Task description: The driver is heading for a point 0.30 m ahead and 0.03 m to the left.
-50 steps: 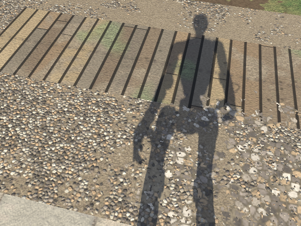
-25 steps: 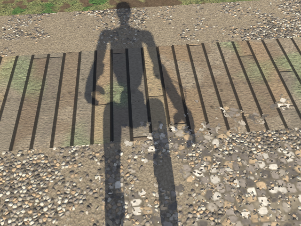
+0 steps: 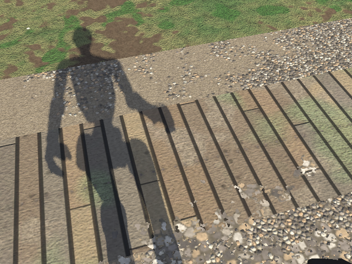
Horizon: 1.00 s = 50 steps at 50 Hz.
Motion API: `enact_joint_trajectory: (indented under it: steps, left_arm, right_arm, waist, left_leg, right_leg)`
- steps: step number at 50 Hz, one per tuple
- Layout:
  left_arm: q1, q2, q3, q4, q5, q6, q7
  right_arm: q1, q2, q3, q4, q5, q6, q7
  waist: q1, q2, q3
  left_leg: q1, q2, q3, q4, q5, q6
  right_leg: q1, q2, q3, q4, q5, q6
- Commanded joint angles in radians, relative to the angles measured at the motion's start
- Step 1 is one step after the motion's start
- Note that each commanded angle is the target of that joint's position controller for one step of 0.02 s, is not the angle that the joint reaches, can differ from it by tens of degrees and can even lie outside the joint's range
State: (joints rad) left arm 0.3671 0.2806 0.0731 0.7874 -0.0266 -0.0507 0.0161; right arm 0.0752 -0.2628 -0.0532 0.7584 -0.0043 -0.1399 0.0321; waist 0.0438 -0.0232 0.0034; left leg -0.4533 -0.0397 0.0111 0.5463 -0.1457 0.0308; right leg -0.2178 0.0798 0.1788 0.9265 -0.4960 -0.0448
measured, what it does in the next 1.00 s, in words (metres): walks ahead: right foot, then left foot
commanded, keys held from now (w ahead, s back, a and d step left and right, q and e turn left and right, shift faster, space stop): w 0.12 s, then no key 0.88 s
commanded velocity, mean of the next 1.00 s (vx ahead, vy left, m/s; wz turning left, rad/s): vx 0.18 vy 0.00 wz -0.06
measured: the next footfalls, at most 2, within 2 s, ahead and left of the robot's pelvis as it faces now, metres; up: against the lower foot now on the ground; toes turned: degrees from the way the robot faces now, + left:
right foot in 0.40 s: +0.35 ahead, -0.13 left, +0.00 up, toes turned -1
left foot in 0.68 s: +0.29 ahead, +0.13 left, +0.00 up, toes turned -1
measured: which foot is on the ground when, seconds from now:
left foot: down 0.00-0.40, up 0.42-0.66, down 0.68-1.00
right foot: up 0.00-0.38, down 0.40-1.00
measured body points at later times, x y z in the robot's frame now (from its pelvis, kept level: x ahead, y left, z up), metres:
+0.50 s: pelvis +0.21 -0.02 +0.01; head +0.24 -0.03 +0.46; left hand +0.42 +0.21 -0.08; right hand +0.26 -0.29 -0.13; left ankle +0.12 +0.12 -0.68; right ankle +0.31 -0.13 -0.72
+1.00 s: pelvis +0.27 +0.00 +0.01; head +0.28 +0.00 +0.46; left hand +0.37 +0.25 -0.13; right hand +0.33 -0.25 -0.13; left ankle +0.25 +0.13 -0.72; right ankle +0.31 -0.13 -0.72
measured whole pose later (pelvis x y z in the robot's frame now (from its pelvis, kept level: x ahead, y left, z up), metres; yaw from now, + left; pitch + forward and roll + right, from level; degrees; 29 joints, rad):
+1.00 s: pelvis +0.27 +0.00 +0.01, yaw -1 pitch -1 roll +0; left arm 0.19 0.22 0.05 0.93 0.01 0.00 0.02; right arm 0.24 -0.21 -0.02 0.97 0.00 -0.02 -0.03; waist 0.00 0.00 0.03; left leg -0.20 0.03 0.00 0.55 -0.33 -0.02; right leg -0.29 0.00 0.00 0.52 -0.22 0.01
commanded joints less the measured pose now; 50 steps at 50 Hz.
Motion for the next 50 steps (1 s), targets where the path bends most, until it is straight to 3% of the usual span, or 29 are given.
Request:
enact_joint_trajectory:
  steps: [1,2,3,4,6,8,10,12,15,17,19,20,21,22,23,24,25,26,27,29,32,34,35,36,38,42,50]
  left_arm:
    - [-0.037,0.134,0.013,-0.099,-0.011,-0.027,-0.002]
    - [-0.098,0.122,0.011,-0.117,0.009,-0.029,-0.004]
    - [-0.105,0.111,0.015,-0.120,0.020,-0.029,-0.005]
    - [-0.087,0.092,0.013,-0.116,0.018,-0.026,-0.008]
    - [-0.073,0.057,0.004,-0.112,0.017,-0.022,-0.010]
    - [-0.123,0.041,-0.004,-0.133,0.028,-0.022,-0.004]
    - [-0.158,0.015,-0.015,-0.139,0.031,-0.027,-0.006]
    - [-0.209,0.005,-0.019,-0.143,0.026,-0.030,-0.013]
    - [-0.275,0.020,-0.014,-0.161,0.023,-0.029,-0.024]
    - [-0.283,0.044,-0.006,-0.170,0.028,-0.032,-0.032]
    - [-0.187,0.076,0.011,-0.135,0.043,-0.037,-0.030]
    - [-0.125,0.139,0.026,-0.126,0.053,-0.039,-0.020]
    - [-0.075,0.176,0.026,-0.131,0.077,-0.028,-0.011]
    - [-0.044,0.100,0.006,-0.116,0.064,-0.015,-0.014]
    - [-0.061,0.058,-0.008,-0.108,0.042,-0.004,-0.023]
    - [-0.126,0.054,-0.011,-0.109,0.033,0.001,-0.027]
    - [-0.190,0.058,-0.013,-0.114,0.035,0.004,-0.029]
    - [-0.252,0.070,-0.011,-0.119,0.042,0.008,-0.027]
    - [-0.293,0.087,-0.004,-0.118,0.052,0.013,-0.025]
    - [-0.310,0.076,-0.004,-0.108,0.059,0.018,-0.020]
    - [-0.313,0.053,-0.012,-0.080,0.045,0.024,-0.012]
    - [-0.259,0.018,-0.024,-0.042,0.043,0.026,-0.011]
    - [-0.237,0.022,-0.024,-0.031,0.048,0.026,-0.012]
    - [-0.208,0.020,-0.019,-0.029,0.042,0.027,-0.009]
    - [-0.234,0.039,-0.012,-0.015,0.040,0.028,0.003]
    - [-0.204,0.031,-0.009,0.031,0.040,0.030,0.007]
    - [-0.189,0.032,-0.004,0.112,0.029,0.038,0.012]
  right_arm:
    - [0.236,-0.135,-0.044,0.006,0.017,0.015,-0.003]
    - [0.183,-0.116,-0.034,0.001,0.005,0.022,-0.003]
    - [0.154,-0.095,-0.024,0.000,-0.003,0.021,-0.004]
    - [0.146,-0.088,-0.021,0.003,-0.007,0.020,-0.004]
    - [0.168,-0.103,-0.024,0.018,0.002,0.015,-0.006]
    - [0.175,-0.136,-0.030,0.032,0.002,0.015,-0.012]
    - [0.180,-0.148,-0.031,0.043,0.005,0.028,-0.021]
    - [0.212,-0.154,-0.030,0.058,0.012,0.040,-0.027]
    - [0.255,-0.156,-0.025,0.084,0.018,0.059,-0.032]
    - [0.242,-0.165,-0.026,0.090,0.023,0.068,-0.034]
    - [0.218,-0.157,-0.022,0.089,0.027,0.074,-0.037]
    - [0.245,-0.130,-0.012,0.084,0.009,0.066,-0.037]
    - [0.352,-0.056,0.015,0.086,-0.013,0.054,-0.031]
    - [0.402,-0.044,0.028,0.109,-0.003,0.061,-0.027]
    - [0.358,-0.114,0.009,0.110,0.013,0.078,-0.024]
    - [0.293,-0.121,0.003,0.097,0.018,0.098,-0.030]
    - [0.250,-0.117,0.000,0.091,0.012,0.119,-0.040]
    - [0.241,-0.114,-0.003,0.090,0.006,0.140,-0.050]
    - [0.258,-0.096,0.000,0.099,0.005,0.154,-0.057]
    - [0.283,-0.067,0.005,0.121,-0.001,0.162,-0.065]
    - [0.273,-0.054,0.006,0.135,-0.009,0.158,-0.062]
    - [0.240,-0.074,0.004,0.120,-0.032,0.156,-0.059]
    - [0.217,-0.119,-0.001,0.101,-0.030,0.154,-0.064]
    - [0.179,-0.160,-0.014,0.114,-0.013,0.153,-0.066]
    - [0.147,-0.086,0.003,0.118,-0.018,0.134,-0.064]
    - [0.175,-0.079,0.006,0.145,-0.005,0.106,-0.061]
    - [0.198,-0.072,0.008,0.185,0.001,0.114,-0.064]
  waist:
    - [-0.127,0.117,-0.104]
    - [-0.102,0.069,-0.026]
    - [-0.072,0.081,-0.006]
    - [-0.054,0.105,-0.005]
    - [-0.046,0.124,-0.015]
    - [-0.046,0.102,0.003]
    - [-0.051,0.098,-0.019]
    - [-0.077,0.113,-0.039]
    - [-0.099,0.123,-0.046]
    - [-0.083,0.130,-0.049]
    - [-0.028,0.104,-0.089]
    - [-0.016,0.039,-0.155]
    - [-0.047,-0.125,-0.282]
    - [-0.029,-0.221,-0.392]
    - [-0.020,-0.145,-0.344]
    - [-0.031,-0.093,-0.245]
    - [-0.045,-0.060,-0.175]
    - [-0.072,-0.070,-0.133]
    - [-0.096,-0.103,-0.111]
    - [-0.102,-0.127,-0.114]
    - [-0.107,-0.110,-0.113]
    - [-0.097,-0.071,-0.062]
    - [-0.070,-0.013,-0.011]
    - [-0.023,0.122,0.030]
    - [-0.034,0.146,0.046]
    - [-0.045,0.090,0.007]
    - [-0.055,0.026,-0.026]
  left_leg:
    - [0.586,0.382,-0.598,-0.270,-0.336,0.212]
    - [0.445,0.339,-0.493,-0.299,-0.225,0.201]
    - [0.370,0.303,-0.422,-0.321,-0.133,0.190]
    - [0.323,0.274,-0.370,-0.342,-0.067,0.184]
    - [0.298,0.255,-0.292,-0.371,0.049,0.199]
    - [0.287,0.257,-0.212,-0.368,0.355,0.211]
    - [0.280,0.222,-0.110,-0.337,0.566,0.183]
    - [0.284,0.193,-0.054,-0.320,0.597,0.155]
    - [0.342,0.211,-0.065,-0.276,0.538,0.139]
    - [0.375,0.233,-0.092,-0.218,0.511,0.123]
    - [0.369,0.191,-0.086,-0.092,0.488,0.082]
    - [0.298,0.136,-0.053,0.038,0.372,0.036]
    - [0.067,0.059,-0.018,0.274,-0.035,-0.025]
    - [-0.005,0.038,-0.068,0.447,-0.534,-0.062]
    - [-0.042,0.071,-0.103,0.503,-0.577,-0.074]
    - [-0.083,0.093,-0.089,0.513,-0.539,-0.083]
    - [-0.075,0.111,-0.084,0.477,-0.489,-0.092]
    - [-0.012,0.126,-0.082,0.418,-0.433,-0.101]
    - [0.071,0.116,-0.059,0.358,-0.380,-0.108]
    - [0.180,0.097,-0.029,0.257,-0.277,-0.106]
    - [0.295,0.080,-0.001,0.063,-0.071,-0.076]
    - [0.332,0.106,-0.035,-0.049,-0.013,-0.039]
    - [0.280,0.162,-0.091,-0.111,-0.070,-0.010]
    - [0.129,0.158,-0.094,-0.138,-0.285,0.018]
    - [0.022,0.138,-0.094,-0.199,-0.364,-0.007]
    - [0.115,0.119,-0.067,-0.148,-0.171,-0.031]
    - [0.187,0.099,-0.041,-0.108,0.014,-0.020]
  right_leg:
    - [-0.582,-0.086,-0.011,0.402,0.047,0.003]
    - [-0.556,-0.122,-0.043,0.337,0.109,0.002]
    - [-0.510,-0.160,-0.052,0.267,0.156,0.000]
    - [-0.460,-0.177,-0.065,0.226,0.180,0.002]
    - [-0.438,-0.186,-0.097,0.160,0.208,0.014]
    - [-0.442,-0.184,-0.122,0.042,0.255,0.040]
    - [-0.376,-0.166,-0.150,-0.104,0.361,0.052]
    - [-0.303,-0.131,-0.178,-0.230,0.496,0.054]
    - [-0.260,-0.103,-0.169,-0.342,0.556,0.043]
    - [-0.228,-0.094,-0.158,-0.399,0.517,0.017]
    - [-0.067,-0.072,-0.175,-0.519,0.618,-0.020]
    - [0.102,-0.166,-0.102,-0.493,0.968,-0.061]
    - [0.396,-0.383,0.104,-0.397,1.332,-0.202]
    - [0.446,-0.490,0.240,-0.422,1.340,-0.309]
    - [0.367,-0.442,0.226,-0.461,1.105,-0.283]
    - [0.267,-0.402,0.186,-0.505,0.906,-0.241]
    - [0.149,-0.375,0.153,-0.552,0.759,-0.214]
    - [0.027,-0.345,0.113,-0.598,0.640,-0.189]
    - [-0.080,-0.310,0.064,-0.632,0.563,-0.173]
    - [-0.153,-0.268,-0.002,-0.652,0.471,-0.164]
    - [-0.189,-0.240,-0.033,-0.643,0.225,-0.132]
    - [-0.230,-0.193,-0.045,-0.633,0.005,-0.046]
    - [-0.228,-0.154,-0.068,-0.589,-0.031,-0.004]
    - [-0.144,-0.098,-0.134,-0.561,0.070,0.025]
    - [-0.015,-0.096,-0.147,-0.488,0.210,0.028]
    - [0.004,-0.108,-0.141,-0.468,0.356,0.008]
    - [0.046,-0.114,-0.147,-0.441,0.516,0.015]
